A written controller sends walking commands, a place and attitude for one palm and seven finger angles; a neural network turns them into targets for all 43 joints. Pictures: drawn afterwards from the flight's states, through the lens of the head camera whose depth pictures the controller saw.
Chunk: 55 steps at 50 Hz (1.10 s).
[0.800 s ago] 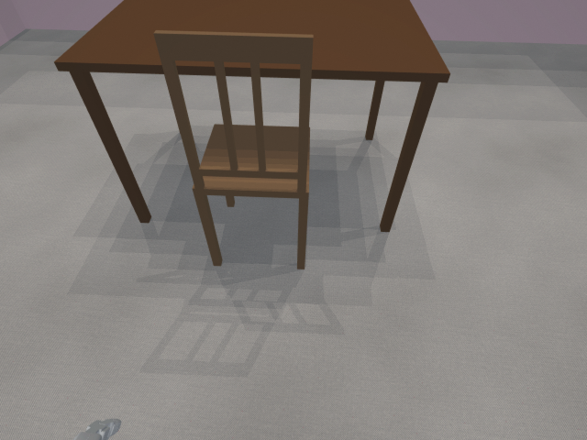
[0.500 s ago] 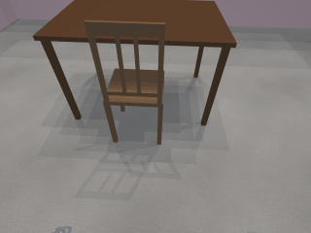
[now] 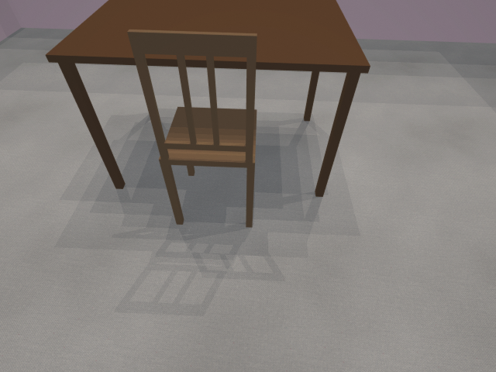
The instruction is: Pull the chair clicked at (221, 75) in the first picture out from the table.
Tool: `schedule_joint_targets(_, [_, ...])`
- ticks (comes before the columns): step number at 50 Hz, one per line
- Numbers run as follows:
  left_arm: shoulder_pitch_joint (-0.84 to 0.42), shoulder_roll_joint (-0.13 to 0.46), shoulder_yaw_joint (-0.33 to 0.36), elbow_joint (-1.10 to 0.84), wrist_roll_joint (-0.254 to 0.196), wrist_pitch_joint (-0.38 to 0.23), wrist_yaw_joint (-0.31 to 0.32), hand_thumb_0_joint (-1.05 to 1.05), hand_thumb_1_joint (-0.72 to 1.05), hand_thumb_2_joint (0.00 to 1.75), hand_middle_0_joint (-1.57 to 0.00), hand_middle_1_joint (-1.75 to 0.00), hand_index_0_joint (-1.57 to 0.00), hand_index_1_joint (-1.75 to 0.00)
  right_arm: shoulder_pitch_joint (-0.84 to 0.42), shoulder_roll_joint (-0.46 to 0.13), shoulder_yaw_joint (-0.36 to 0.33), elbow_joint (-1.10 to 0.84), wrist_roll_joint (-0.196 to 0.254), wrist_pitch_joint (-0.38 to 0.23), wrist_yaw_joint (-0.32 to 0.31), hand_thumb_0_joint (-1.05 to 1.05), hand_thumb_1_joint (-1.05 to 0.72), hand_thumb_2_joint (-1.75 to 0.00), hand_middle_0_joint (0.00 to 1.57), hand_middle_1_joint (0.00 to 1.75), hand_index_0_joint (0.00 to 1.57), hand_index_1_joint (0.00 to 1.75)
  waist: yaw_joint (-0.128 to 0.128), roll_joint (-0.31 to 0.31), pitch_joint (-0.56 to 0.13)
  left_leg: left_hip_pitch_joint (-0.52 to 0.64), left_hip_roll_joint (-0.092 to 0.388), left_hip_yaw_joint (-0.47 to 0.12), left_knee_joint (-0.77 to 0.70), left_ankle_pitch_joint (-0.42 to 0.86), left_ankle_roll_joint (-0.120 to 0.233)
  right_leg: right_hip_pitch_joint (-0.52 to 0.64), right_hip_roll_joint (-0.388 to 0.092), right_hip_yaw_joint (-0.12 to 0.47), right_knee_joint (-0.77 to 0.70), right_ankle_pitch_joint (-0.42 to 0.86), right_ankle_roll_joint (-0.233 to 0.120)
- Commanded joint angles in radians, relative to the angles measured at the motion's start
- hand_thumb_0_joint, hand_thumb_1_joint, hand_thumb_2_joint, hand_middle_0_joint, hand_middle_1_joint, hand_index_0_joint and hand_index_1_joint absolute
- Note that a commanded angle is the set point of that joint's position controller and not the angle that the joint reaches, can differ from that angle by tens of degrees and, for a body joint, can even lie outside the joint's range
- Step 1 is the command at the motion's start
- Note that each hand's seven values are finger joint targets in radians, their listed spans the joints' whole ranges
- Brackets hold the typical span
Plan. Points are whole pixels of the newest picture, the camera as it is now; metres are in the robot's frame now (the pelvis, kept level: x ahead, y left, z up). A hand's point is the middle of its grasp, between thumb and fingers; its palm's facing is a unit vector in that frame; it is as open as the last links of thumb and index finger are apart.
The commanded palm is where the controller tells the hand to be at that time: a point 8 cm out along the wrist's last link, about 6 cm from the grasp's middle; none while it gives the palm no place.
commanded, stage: stand and wait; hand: left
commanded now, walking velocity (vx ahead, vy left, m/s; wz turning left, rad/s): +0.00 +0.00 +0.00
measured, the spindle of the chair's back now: (187, 103) +0.93 +0.25 -0.08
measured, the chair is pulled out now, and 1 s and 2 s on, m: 0.00 0.00 0.00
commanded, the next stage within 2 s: look at it before walking up in 0.02 s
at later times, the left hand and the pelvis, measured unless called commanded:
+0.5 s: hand out of the picture +0.07 +0.25 -0.16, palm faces -0.02 -0.94 -0.33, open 7.4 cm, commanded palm none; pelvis +0.00 +0.00 +0.00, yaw +0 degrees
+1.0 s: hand out of the picture +0.06 +0.22 -0.18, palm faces +0.05 -0.97 -0.23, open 7.4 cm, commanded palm none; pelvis +0.04 +0.01 +0.00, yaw +2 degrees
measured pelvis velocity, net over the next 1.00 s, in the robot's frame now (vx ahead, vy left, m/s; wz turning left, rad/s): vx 0.04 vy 0.01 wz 0.03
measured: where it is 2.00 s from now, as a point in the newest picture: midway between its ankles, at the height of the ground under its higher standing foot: (237, 343)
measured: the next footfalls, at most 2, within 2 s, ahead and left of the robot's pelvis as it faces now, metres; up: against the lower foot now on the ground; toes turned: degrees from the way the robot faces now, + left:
right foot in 1.52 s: +0.36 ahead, -0.07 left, +0.00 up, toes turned -7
left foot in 1.94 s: +0.47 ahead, +0.17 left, +0.00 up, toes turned +11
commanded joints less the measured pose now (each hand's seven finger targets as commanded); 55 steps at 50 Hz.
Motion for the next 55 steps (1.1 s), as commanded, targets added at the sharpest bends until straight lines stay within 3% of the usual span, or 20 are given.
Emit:
schedule_joint_targets(1, [-0.050, 0.207, 0.039, -0.063, -0.001, -0.023, 0.010, 0.00, 0.90, 0.90, -0.20, -0.30, -0.20, -0.30, -0.042, -0.194, -0.039, -0.067, -0.003, -0.028, -0.010, 0.00, -0.90, -0.90, 0.20, 0.30, 0.20, 0.30, 0.005, -0.004, -0.034, -0.014, 0.095, -0.091, -0.080, 0.045, 0.039, -0.013, -0.120, 0.117, -0.103, 0.001, -0.023])
schedule_joint_targets(38, [-0.047, 0.207, 0.041, -0.050, 0.001, -0.027, 0.010, 0.00, 0.90, 0.90, -0.20, -0.30, -0.20, -0.30, -0.058, -0.200, -0.040, -0.059, -0.002, -0.033, -0.013, 0.00, -0.90, -0.90, 0.20, 0.30, 0.20, 0.30, 0.008, 0.004, -0.051, 0.029, 0.105, -0.088, -0.098, 0.131, 0.038, 0.021, -0.123, 0.101, -0.102, 0.129, -0.017])
schedule_joint_targets(40, [0.023, 0.100, 0.020, -0.024, 0.001, -0.013, 0.014, 0.00, 0.90, 0.90, -0.20, -0.30, -0.20, -0.30, -0.001, -0.083, -0.012, -0.036, -0.006, -0.018, -0.008, 0.00, -0.90, -0.90, 0.20, 0.30, 0.20, 0.30, 0.010, -0.014, -0.075, 0.025, 0.089, -0.064, -0.066, 0.031, 0.025, 0.030, -0.123, 0.101, -0.104, -0.006, -0.005])
schedule_joint_targets(43, [0.077, 0.113, 0.028, -0.016, 0.008, 0.003, 0.006, 0.00, 0.90, 0.90, -0.20, -0.30, -0.20, -0.30, 0.038, -0.058, -0.010, -0.033, -0.016, -0.002, -0.002, 0.00, -0.90, -0.90, 0.20, 0.30, 0.20, 0.30, 0.025, -0.074, 0.030, -0.107, 0.033, -0.023, 0.001, -0.213, 0.024, -0.011, -0.147, 0.174, -0.167, -0.335, -0.031])
schedule_joint_targets(45, [0.131, 0.146, 0.046, -0.018, 0.010, 0.004, 0.005, 0.00, 0.90, 0.90, -0.20, -0.30, -0.20, -0.30, 0.050, -0.047, -0.014, -0.048, -0.019, 0.000, 0.000, 0.00, -0.90, -0.90, 0.20, 0.30, 0.20, 0.30, 0.043, -0.152, 0.052, -0.204, 0.001, 0.027, 0.128, -0.249, 0.019, 0.020, -0.220, 0.271, -0.231, -0.465, -0.081])
schedule_joint_targets(47, [0.158, 0.151, 0.062, -0.027, 0.011, -0.002, 0.007, 0.00, 0.90, 0.90, -0.20, -0.30, -0.20, -0.30, 0.056, -0.040, -0.025, -0.065, -0.020, -0.007, 0.002, 0.00, -0.90, -0.90, 0.20, 0.30, 0.20, 0.30, 0.047, -0.177, 0.090, -0.267, 0.022, 0.043, 0.242, -0.251, 0.022, 0.016, -0.290, 0.334, -0.259, -0.475, -0.138])
schedule_joint_targets(49, [0.162, 0.134, 0.069, -0.037, 0.011, -0.017, 0.008, 0.00, 0.90, 0.90, -0.20, -0.30, -0.20, -0.30, 0.078, -0.024, -0.031, -0.076, -0.017, -0.019, 0.005, 0.00, -0.90, -0.90, 0.20, 0.30, 0.20, 0.30, 0.029, -0.122, 0.099, -0.258, 0.044, 0.044, 0.246, -0.233, 0.028, 0.004, -0.305, 0.304, -0.227, -0.367, -0.165])
schedule_joint_targets(51, [0.129, 0.105, 0.070, -0.046, 0.009, -0.018, 0.007, 0.00, 0.90, 0.90, -0.20, -0.30, -0.20, -0.30, 0.164, 0.009, -0.033, -0.056, -0.012, -0.030, 0.006, 0.00, -0.90, -0.90, 0.20, 0.30, 0.20, 0.30, -0.019, -0.072, 0.095, -0.083, 0.041, 0.068, 0.095, -0.178, 0.034, -0.112, -0.260, 0.193, -0.127, -0.294, -0.137])
schedule_joint_targets(52, [0.111, 0.068, 0.064, -0.054, 0.007, -0.014, 0.003, 0.00, 0.90, 0.90, -0.20, -0.30, -0.20, -0.30, 0.239, 0.011, -0.033, -0.029, -0.011, -0.037, 0.002, 0.00, -0.90, -0.90, 0.20, 0.30, 0.20, 0.30, -0.043, -0.003, 0.098, 0.031, 0.038, 0.037, 0.005, -0.165, 0.041, -0.198, -0.174, 0.103, -0.020, -0.272, -0.098])
schedule_joint_targets(53, [0.105, 0.001, 0.054, -0.069, 0.003, -0.011, -0.003, 0.00, 0.90, 0.90, -0.20, -0.30, -0.20, -0.30, 0.343, -0.050, -0.053, 0.000, -0.020, -0.045, -0.009, 0.00, -0.90, -0.90, 0.20, 0.30, 0.20, 0.30, -0.079, 0.202, 0.081, 0.127, 0.175, -0.183, -0.121, -0.239, 0.093, -0.316, -0.050, -0.023, 0.232, -0.239, -0.042])
schedule_joint_targets(54, [0.071, -0.045, 0.043, -0.100, 0.003, -0.018, -0.005, 0.00, 0.90, 0.90, -0.20, -0.30, -0.20, -0.30, 0.430, -0.107, -0.071, 0.018, -0.024, -0.047, -0.022, 0.00, -0.90, -0.90, 0.20, 0.30, 0.20, 0.30, -0.094, 0.327, 0.094, 0.185, 0.338, -0.404, -0.244, -0.228, 0.171, -0.476, 0.013, -0.104, 0.470, -0.360, -0.006])
schedule_joint_targets(55, [0.038, -0.022, 0.050, -0.116, 0.016, -0.024, 0.001, 0.00, 0.90, 0.90, -0.20, -0.30, -0.20, -0.30, 0.442, -0.093, -0.066, 0.014, -0.017, -0.046, -0.023, 0.00, -0.90, -0.90, 0.20, 0.30, 0.20, 0.30, -0.089, 0.250, 0.097, 0.179, 0.376, -0.436, -0.234, -0.180, 0.212, -0.515, -0.031, -0.025, 0.585, -0.364, -0.022])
